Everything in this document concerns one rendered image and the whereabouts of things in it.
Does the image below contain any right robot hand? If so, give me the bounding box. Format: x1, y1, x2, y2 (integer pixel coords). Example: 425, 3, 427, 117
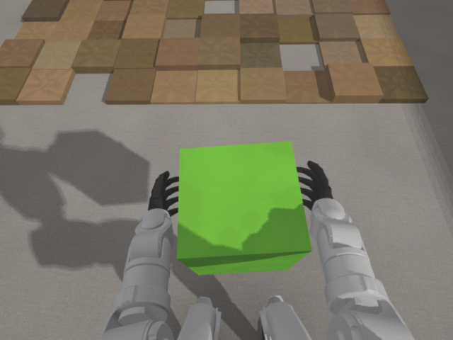
297, 161, 333, 211

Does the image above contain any robot left upper arm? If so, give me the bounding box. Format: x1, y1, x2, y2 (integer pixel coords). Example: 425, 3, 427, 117
100, 319, 174, 340

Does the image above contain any robot shin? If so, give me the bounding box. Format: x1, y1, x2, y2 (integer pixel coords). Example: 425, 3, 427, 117
266, 295, 294, 310
188, 297, 213, 311

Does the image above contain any carton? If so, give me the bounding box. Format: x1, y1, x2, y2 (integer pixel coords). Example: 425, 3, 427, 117
177, 141, 312, 276

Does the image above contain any robot left forearm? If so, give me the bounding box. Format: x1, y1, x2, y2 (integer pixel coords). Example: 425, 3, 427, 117
99, 208, 176, 340

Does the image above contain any robot right forearm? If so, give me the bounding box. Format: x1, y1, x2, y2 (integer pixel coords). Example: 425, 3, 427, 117
309, 198, 415, 340

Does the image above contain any left robot shin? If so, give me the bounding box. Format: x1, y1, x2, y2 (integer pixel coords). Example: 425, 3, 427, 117
188, 297, 213, 311

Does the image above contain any robot right upper arm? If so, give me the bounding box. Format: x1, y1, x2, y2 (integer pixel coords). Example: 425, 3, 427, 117
326, 310, 414, 340

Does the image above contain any left robot hand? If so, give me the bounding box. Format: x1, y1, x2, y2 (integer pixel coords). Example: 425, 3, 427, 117
148, 171, 179, 217

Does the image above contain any right robot shin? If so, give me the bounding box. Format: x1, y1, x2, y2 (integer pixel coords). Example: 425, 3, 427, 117
266, 295, 294, 310

